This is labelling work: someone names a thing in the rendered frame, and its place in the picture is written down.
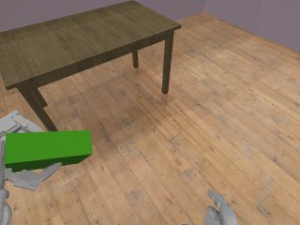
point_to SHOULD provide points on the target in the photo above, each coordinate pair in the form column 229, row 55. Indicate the left robot forearm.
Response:
column 5, row 210

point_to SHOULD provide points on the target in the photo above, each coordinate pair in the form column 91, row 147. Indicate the robot right hand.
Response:
column 225, row 215

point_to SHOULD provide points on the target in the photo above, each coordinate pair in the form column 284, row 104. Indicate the table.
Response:
column 38, row 54

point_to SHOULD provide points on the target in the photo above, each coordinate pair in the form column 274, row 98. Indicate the robot left hand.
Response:
column 15, row 123

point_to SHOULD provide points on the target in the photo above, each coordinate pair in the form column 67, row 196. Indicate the sponge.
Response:
column 38, row 150

